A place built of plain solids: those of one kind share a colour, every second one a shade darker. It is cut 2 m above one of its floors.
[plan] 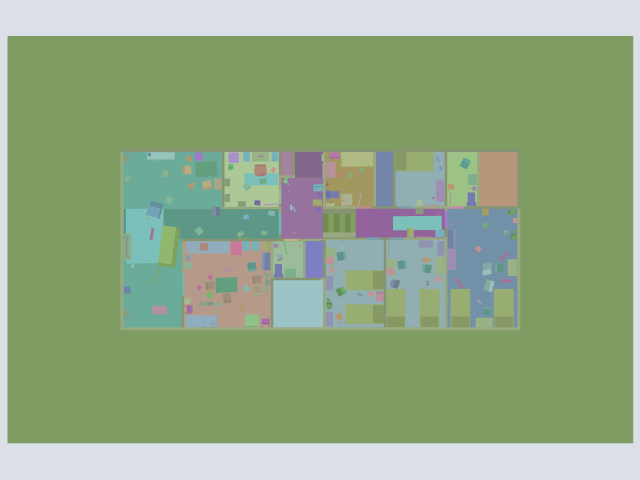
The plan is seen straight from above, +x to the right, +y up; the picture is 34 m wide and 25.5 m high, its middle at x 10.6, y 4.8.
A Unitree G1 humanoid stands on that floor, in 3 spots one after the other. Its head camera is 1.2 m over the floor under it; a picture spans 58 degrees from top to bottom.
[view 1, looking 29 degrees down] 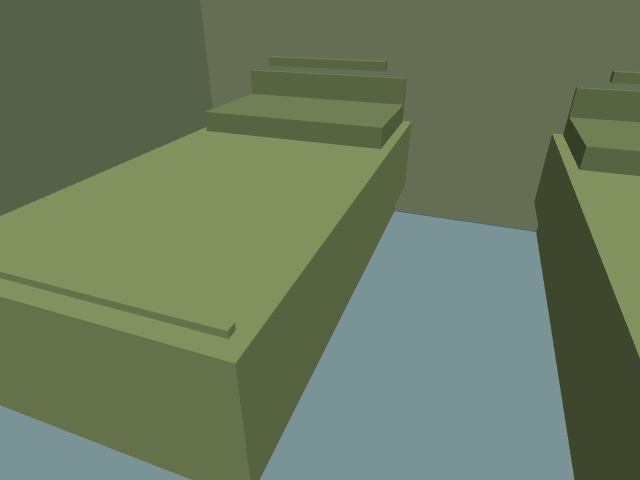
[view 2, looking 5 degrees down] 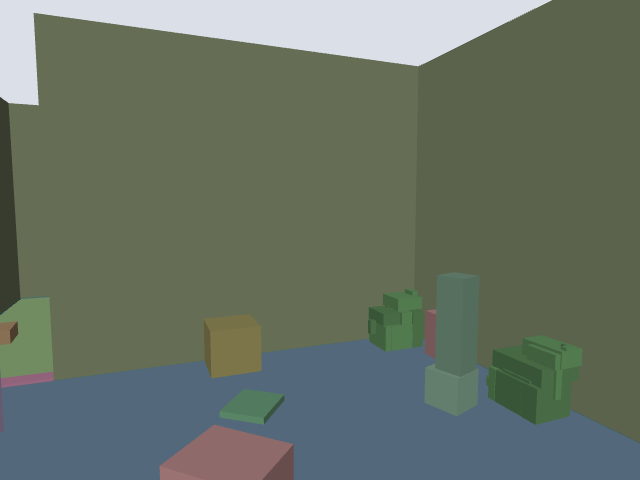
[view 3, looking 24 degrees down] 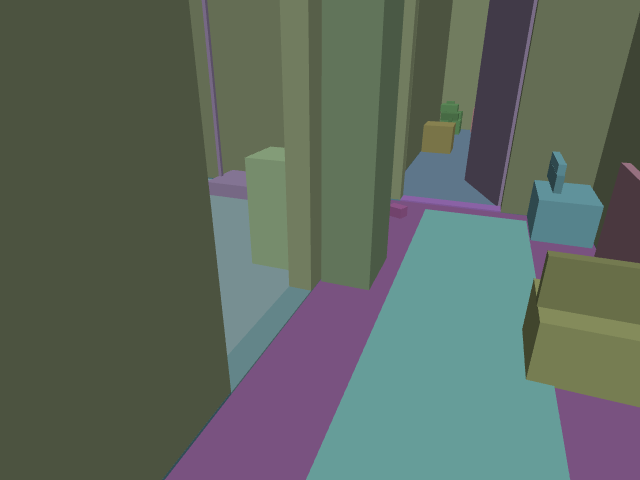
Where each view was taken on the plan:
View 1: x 15.53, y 2.73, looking -70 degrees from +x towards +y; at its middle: child_bed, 1.28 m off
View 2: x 18.82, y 3.17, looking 68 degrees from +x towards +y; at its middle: wall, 3.56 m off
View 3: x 13.70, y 5.70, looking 21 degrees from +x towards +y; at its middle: wall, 2.34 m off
